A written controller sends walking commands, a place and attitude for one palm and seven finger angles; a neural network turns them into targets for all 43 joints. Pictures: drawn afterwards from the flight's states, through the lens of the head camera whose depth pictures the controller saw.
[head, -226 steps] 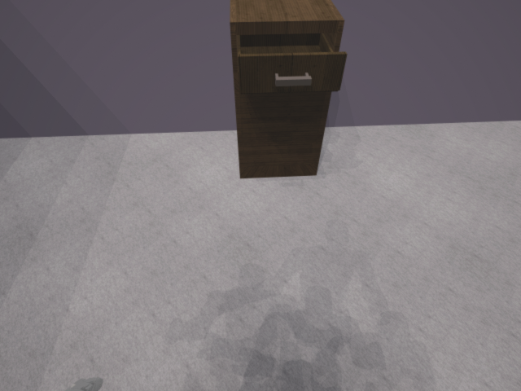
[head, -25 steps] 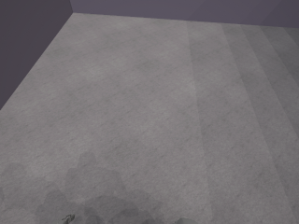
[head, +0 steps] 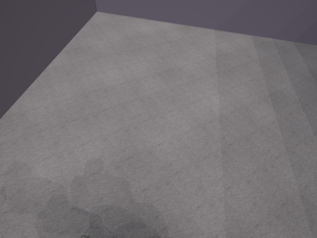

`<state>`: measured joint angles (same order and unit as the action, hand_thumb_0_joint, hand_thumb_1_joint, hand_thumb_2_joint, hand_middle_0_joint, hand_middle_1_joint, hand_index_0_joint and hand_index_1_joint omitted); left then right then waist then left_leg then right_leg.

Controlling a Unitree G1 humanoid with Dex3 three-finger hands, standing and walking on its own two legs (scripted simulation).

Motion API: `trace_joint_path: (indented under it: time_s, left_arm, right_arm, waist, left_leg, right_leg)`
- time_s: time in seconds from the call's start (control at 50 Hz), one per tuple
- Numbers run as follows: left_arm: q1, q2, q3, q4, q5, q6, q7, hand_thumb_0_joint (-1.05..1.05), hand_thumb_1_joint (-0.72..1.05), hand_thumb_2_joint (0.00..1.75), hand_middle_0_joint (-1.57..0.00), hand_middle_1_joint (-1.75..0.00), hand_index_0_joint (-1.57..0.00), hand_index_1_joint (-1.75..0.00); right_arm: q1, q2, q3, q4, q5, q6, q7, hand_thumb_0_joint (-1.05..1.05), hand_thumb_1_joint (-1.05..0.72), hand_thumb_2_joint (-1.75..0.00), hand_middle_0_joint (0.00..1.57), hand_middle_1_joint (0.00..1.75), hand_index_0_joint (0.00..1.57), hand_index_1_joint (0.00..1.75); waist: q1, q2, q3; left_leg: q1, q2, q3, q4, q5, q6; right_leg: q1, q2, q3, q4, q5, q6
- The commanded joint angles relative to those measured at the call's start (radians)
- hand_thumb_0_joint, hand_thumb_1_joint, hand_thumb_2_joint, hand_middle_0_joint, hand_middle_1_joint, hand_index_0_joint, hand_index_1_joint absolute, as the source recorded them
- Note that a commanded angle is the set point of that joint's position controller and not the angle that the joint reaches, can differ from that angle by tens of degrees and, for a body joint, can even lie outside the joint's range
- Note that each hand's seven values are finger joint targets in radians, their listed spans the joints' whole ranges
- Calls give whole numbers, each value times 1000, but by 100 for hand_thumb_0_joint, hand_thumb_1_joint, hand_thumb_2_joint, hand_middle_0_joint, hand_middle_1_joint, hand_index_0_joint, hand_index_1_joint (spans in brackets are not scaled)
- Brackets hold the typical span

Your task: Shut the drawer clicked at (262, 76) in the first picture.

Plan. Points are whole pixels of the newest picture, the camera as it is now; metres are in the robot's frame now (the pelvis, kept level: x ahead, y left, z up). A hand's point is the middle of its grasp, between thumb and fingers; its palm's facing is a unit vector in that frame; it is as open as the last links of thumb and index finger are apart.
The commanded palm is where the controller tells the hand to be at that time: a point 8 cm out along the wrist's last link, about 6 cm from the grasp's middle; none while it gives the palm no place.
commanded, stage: turn to face it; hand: left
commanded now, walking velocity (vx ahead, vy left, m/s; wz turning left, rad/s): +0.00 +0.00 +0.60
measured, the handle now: out of the picture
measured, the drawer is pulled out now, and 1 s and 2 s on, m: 0.18 0.18 0.18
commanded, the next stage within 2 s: none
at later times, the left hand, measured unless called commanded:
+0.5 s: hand out of the picture -0.01 +0.16 -0.13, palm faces +0.33 -0.89 -0.30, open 7.4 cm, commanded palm none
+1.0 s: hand out of the picture -0.19 +0.15 -0.17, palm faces +0.64 -0.72 -0.27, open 7.4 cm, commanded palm none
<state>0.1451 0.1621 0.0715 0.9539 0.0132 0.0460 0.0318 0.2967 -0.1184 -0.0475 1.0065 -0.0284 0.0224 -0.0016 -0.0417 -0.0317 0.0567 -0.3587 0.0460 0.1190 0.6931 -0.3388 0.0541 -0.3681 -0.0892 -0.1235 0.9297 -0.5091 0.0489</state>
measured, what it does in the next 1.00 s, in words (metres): steps on the spot, turning left: right foot, then left foot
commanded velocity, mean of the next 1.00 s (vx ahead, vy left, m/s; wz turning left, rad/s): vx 0.00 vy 0.00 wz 0.60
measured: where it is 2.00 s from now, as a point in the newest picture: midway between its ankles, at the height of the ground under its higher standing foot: outside the picture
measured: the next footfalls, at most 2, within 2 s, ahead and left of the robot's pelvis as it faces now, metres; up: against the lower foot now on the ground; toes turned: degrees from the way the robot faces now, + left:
right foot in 0.42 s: +0.04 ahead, -0.16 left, +0.00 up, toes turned +13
left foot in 0.88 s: -0.10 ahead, +0.07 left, +0.00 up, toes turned +39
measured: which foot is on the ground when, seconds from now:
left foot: down 0.00-0.42, up 0.44-0.86, down 0.88-1.00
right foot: up 0.00-0.40, down 0.42-0.88, up 0.90-1.00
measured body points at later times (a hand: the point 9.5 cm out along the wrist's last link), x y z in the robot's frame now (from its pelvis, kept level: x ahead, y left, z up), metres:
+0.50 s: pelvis -0.03 -0.07 +0.01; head -0.01 -0.09 +0.46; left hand -0.03 +0.21 -0.11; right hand +0.12 -0.31 -0.14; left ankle -0.01 +0.07 -0.68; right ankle +0.00 -0.17 -0.72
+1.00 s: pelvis -0.08 -0.04 +0.01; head -0.06 +0.00 +0.46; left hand -0.23 +0.19 -0.15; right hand +0.18 -0.16 -0.11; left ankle -0.13 +0.04 -0.72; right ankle +0.00 -0.18 -0.65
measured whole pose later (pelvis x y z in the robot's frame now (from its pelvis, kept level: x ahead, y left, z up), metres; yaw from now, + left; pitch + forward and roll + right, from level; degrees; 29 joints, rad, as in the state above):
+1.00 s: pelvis -0.08 -0.04 +0.01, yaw +37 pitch -1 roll +0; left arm 0.25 0.28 0.09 0.95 0.02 0.07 0.02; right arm 0.10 -0.21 -0.05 0.89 -0.02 0.02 0.02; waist 0.04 -0.05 0.10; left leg -0.27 0.01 0.05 0.59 -0.30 0.03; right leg -0.46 -0.14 -0.07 1.09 -0.45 0.09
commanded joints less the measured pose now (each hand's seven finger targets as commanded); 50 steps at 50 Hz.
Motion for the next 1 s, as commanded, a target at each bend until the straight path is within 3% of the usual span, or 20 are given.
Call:
trace_joint_path:
  time_s: [0.0,0.06,0.26,0.36,0.38,0.4,0.42,0.44,0.46,0.5,0.56,0.7,0.78,0.82,0.84,0.86,0.88,0.9,0.94,0.98]
  left_arm:
    - [-21,84,33,-76,8,-24,-11,0,90,90,-20,-30,-20,-30]
    - [6,97,34,-58,3,-16,-14,0,90,90,-20,-30,-20,-30]
    - [11,131,29,-97,0,-12,-10,0,90,90,-20,-30,-20,-30]
    - [174,157,30,-83,-6,-27,-4,0,90,90,-20,-30,-20,-30]
    - [220,202,40,-82,2,-35,2,0,90,90,-20,-30,-20,-30]
    - [208,311,57,-106,22,-44,9,0,90,90,-20,-30,-20,-30]
    - [119,321,37,-142,9,-32,8,0,90,90,-20,-30,-20,-30]
    - [64,285,44,-158,7,-42,8,0,90,90,-20,-30,-20,-30]
    - [12,256,33,-169,6,-43,8,0,90,90,-20,-30,-20,-30]
    - [-3,200,12,-165,7,-58,1,0,90,90,-20,-30,-20,-30]
    - [100,200,9,-137,7,-64,2,0,90,90,-20,-30,-20,-30]
    - [198,257,26,-100,20,-51,0,0,90,90,-20,-30,-20,-30]
    - [188,274,40,-87,21,-41,-3,0,90,90,-20,-30,-20,-30]
    - [178,260,44,-87,5,-33,-9,0,90,90,-20,-30,-20,-30]
    - [179,211,41,-116,-2,-29,-17,0,90,90,-20,-30,-20,-30]
    - [96,166,15,-167,5,-28,-19,0,90,90,-20,-30,-20,-30]
    - [40,179,18,-167,12,-16,-11,0,90,90,-20,-30,-20,-30]
    - [18,169,23,-154,6,-16,-10,0,90,90,-20,-30,-20,-30]
    - [56,182,32,-117,4,-14,-20,0,90,90,-20,-30,-20,-30]
    - [92,182,32,-97,5,-13,-25,0,90,90,-20,-30,-20,-30]
  right_arm:
    - [46,-206,-49,-65,2,-33,-30,0,-90,-90,20,30,20,30]
    - [12,-220,-51,-83,8,-33,-28,0,-90,-90,20,30,20,30]
    - [-37,-297,-80,-121,4,-4,-8,0,-90,-90,20,30,20,30]
    - [-138,-311,-91,-173,6,14,5,0,-90,-90,20,30,20,30]
    - [-145,-269,-87,-186,13,18,10,0,-90,-90,20,30,20,30]
    - [-121,-183,-72,-216,19,19,13,0,-90,-90,20,30,20,30]
    - [-143,-234,-81,-223,-1,18,13,0,-90,-90,20,30,20,30]
    - [-158,-245,-85,-215,-3,29,20,0,-90,-90,20,30,20,30]
    - [-132,-251,-85,-197,-1,34,26,0,-90,-90,20,30,20,30]
    - [-99,-228,-74,-159,0,33,35,0,-90,-90,20,30,20,30]
    - [-139,-218,-65,-162,7,34,37,0,-90,-90,20,30,20,30]
    - [-278,-191,-41,-195,14,30,38,0,-90,-90,20,30,20,30]
    - [-229,-186,-34,-192,19,11,33,0,-90,-90,20,30,20,30]
    - [-137,-236,-49,-170,14,-2,30,0,-90,-90,20,30,20,30]
    - [-74,-353,-76,-164,8,-12,24,0,-90,-90,20,30,20,30]
    - [-7,-429,-94,-152,17,-6,18,0,-90,-90,20,30,20,30]
    - [30,-399,-92,-122,16,-9,6,0,-90,-90,20,30,20,30]
    - [-14,-380,-86,-128,12,-9,-5,0,-90,-90,20,30,20,30]
    - [-140,-319,-64,-164,11,-11,-6,0,-90,-90,20,30,20,30]
    - [-162,-308,-59,-175,13,-17,-5,0,-90,-90,20,30,20,30]
  waist:
    - [13,153,-104]
    - [17,143,-109]
    - [1,195,-106]
    - [72,178,-115]
    - [95,58,-107]
    - [95,-289,-78]
    - [70,-216,-34]
    - [51,-218,-6]
    - [14,-182,23]
    - [-5,-115,40]
    - [39,-120,-8]
    - [107,-172,-36]
    - [95,-214,-103]
    - [42,-114,-153]
    - [3,163,-208]
    - [-37,329,-179]
    - [-56,253,-180]
    - [-36,274,-136]
    - [26,216,-71]
    - [45,192,-87]
  left_leg:
    - [209,251,-369,-377,426,89]
    - [206,213,-333,-388,406,94]
    - [177,179,-469,-394,201,114]
    - [-40,99,-481,-332,102,52]
    - [-175,24,-414,-207,-12,-6]
    - [-360,-133,-191,111,-174,-104]
    - [-301,-85,-207,312,-213,-94]
    - [-259,-61,-218,411,-156,-88]
    - [-249,-39,-203,475,-101,-90]
    - [-251,-24,-152,529,7,-118]
    - [-256,-13,-122,489,2,-140]
    - [-142,-6,-45,203,-112,-135]
    - [-7,-25,5,-46,-81,-109]
    - [220,-9,-15,-291,161,-87]
    - [424,215,-307,-327,435,12]
    - [452,389,-462,-317,773,122]
    - [403,370,-449,-308,752,144]
    - [337,315,-413,-307,689,137]
    - [221,213,-312,-334,569,92]
    - [205,175,-286,-352,507,79]
  right_leg:
    - [-228,-17,128,280,102,17]
    - [-181,-9,122,195,129,31]
    - [-92,43,124,-67,77,31]
    - [231,81,94,-440,207,2]
    - [347,-21,177,-619,175,-29]
    - [369,-337,542,-778,-11,-140]
    - [137,-415,501,-781,-8,-181]
    - [33,-353,488,-788,-18,-167]
    - [7,-307,400,-768,44,-149]
    - [82,-212,191,-672,318,-129]
    - [213,-222,127,-619,510,-139]
    - [279,-289,77,-569,638,-175]
    - [302,-295,21,-467,706,-144]
    - [191,-258,-56,-291,612,-61]
    - [-61,-151,-97,-75,278,17]
    - [-252,-74,-36,103,-156,56]
    - [-268,-71,62,199,-112,47]
    - [-274,-68,95,241,-49,47]
    - [-215,-57,109,251,87,48]
    - [-178,-40,104,225,136,54]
